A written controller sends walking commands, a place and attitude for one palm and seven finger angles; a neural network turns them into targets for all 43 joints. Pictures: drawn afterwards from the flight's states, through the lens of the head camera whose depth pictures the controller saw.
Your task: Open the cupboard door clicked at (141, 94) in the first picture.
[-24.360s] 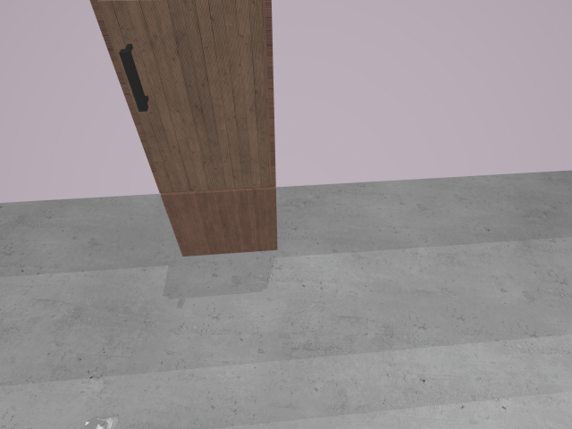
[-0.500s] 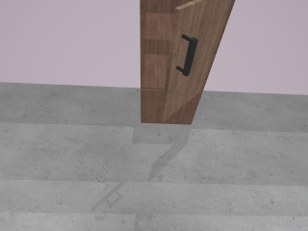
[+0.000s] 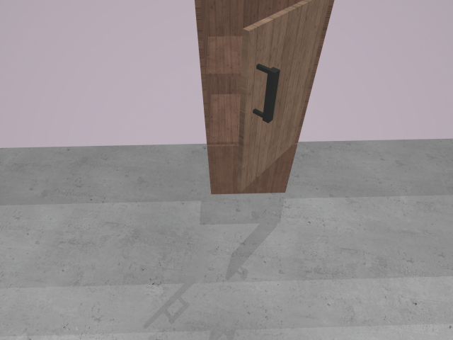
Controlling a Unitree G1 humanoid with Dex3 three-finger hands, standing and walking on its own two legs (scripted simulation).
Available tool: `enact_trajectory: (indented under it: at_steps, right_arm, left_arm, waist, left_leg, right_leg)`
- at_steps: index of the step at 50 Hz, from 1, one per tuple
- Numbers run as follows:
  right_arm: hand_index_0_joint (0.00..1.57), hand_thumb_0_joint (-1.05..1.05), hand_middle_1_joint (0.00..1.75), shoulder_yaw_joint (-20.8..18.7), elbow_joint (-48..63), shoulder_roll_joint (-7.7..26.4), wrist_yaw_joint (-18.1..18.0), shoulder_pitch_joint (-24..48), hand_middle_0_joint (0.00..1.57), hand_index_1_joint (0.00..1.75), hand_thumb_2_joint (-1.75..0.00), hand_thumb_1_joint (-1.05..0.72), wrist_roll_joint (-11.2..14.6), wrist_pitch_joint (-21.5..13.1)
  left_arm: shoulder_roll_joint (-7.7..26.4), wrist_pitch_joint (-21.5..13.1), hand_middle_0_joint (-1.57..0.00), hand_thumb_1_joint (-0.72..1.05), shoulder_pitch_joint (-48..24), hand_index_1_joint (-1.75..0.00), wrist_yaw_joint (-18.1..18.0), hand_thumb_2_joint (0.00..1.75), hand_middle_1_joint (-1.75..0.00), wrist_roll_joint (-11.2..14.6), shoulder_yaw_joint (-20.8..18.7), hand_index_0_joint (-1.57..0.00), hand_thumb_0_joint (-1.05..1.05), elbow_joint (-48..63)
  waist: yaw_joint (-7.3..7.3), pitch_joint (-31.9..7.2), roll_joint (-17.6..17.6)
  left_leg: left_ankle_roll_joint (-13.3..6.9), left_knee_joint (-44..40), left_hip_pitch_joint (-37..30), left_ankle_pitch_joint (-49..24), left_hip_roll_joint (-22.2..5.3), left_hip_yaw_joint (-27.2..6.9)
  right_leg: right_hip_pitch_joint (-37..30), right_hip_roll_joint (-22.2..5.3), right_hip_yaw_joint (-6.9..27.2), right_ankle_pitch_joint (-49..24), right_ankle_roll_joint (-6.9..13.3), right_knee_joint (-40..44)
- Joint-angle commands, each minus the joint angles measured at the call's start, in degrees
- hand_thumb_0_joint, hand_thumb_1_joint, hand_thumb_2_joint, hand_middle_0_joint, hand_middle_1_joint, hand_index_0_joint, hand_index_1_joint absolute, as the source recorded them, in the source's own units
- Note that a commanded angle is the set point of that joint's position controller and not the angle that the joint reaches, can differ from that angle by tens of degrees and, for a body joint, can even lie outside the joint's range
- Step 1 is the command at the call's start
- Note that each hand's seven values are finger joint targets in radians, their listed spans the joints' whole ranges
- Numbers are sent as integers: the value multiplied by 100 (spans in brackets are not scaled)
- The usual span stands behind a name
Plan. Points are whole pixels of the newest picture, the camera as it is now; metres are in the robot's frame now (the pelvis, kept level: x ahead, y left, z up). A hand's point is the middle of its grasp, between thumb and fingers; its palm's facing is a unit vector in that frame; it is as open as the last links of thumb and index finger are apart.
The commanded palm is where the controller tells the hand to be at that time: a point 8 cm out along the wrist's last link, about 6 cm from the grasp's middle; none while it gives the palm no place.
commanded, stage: let the arm hang, fingers relaxed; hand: left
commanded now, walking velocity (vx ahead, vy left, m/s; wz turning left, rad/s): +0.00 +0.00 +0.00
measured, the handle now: (264, 94) +0.70 -0.06 +0.06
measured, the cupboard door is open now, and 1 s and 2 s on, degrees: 46 46 46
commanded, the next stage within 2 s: look to check the result in 0.20 s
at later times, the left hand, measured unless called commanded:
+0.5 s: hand out of the picture +0.01 +0.16 -0.17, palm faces +0.06 -0.98 -0.18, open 7.4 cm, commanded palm none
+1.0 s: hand out of the picture +0.02 +0.15 -0.17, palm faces +0.05 -0.98 -0.19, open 7.4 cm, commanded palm none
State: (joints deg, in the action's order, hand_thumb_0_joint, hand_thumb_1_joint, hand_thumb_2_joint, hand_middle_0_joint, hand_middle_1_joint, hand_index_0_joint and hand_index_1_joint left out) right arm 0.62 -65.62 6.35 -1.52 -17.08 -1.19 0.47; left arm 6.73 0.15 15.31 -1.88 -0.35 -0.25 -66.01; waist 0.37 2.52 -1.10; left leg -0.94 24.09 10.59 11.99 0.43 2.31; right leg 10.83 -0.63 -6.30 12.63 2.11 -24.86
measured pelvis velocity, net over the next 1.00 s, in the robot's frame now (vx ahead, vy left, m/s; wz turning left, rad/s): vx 0.03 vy -0.01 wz -0.01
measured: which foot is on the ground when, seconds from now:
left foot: down 0.00-1.00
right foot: down 0.00-1.00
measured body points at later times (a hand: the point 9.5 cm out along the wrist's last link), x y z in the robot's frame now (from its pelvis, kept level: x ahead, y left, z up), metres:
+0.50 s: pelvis +0.02 +0.00 +0.00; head +0.04 -0.01 +0.45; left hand +0.01 +0.21 -0.16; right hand +0.01 -0.21 -0.17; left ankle +0.01 +0.11 -0.74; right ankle +0.01 -0.09 -0.74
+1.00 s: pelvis +0.03 -0.01 +0.00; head +0.05 -0.03 +0.45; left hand +0.02 +0.20 -0.16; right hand +0.02 -0.23 -0.17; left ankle +0.01 +0.11 -0.74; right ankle +0.01 -0.09 -0.74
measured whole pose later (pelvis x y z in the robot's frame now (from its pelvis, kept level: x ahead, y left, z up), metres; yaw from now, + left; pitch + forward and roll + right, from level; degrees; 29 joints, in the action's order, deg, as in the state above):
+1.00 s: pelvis +0.03 -0.01 +0.00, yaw -1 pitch -1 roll +0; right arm 0.1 -66.3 7.9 -2.7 -14.6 -1.1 0.5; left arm 7.0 -0.1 15.5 -1.6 -0.2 -1.2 -65.8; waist -0.4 3.3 -1.3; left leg 0.4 23.2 7.8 14.3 -1.0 2.5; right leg 8.0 0.9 -6.0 14.5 3.1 -23.4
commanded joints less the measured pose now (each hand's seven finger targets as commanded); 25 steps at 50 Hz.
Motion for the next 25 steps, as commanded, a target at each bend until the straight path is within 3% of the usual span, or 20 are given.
enact_trajectory:
  at_steps: [1, 12, 25]
  right_arm:
    - [20, 0, 30, -51, 46, 460, -48, -415, 20, 30, -90, -90, -7, -52]
    - [20, 0, 30, -63, 46, 519, -77, -381, 20, 30, -90, -90, 14, -77]
    - [20, 0, 30, -41, -16, 573, -92, -296, 20, 30, -90, -90, 1, -78]
  left_arm:
    - [617, -113, -20, 90, 439, -30, -37, 90, -30, 13, -141, -20, 0, 106]
    - [579, -149, -20, 90, 468, -30, -44, 90, -30, 10, -140, -20, 0, 80]
    - [574, -152, -20, 90, 473, -30, -44, 90, -30, 14, -121, -20, 0, 49]
  waist:
    - [-20, 292, -37]
    - [-11, 130, 58]
    - [-5, 259, 122]
  left_leg:
    - [-76, -559, 375, -150, -493, -525]
    - [-86, -511, 141, -636, -548, -548]
    - [-71, -562, 21, -788, -556, -529]
  right_leg:
    - [-50, -646, 717, 124, 73, 671]
    - [-253, -644, 642, -410, 60, 657]
    - [-281, -649, 632, -637, 43, 698]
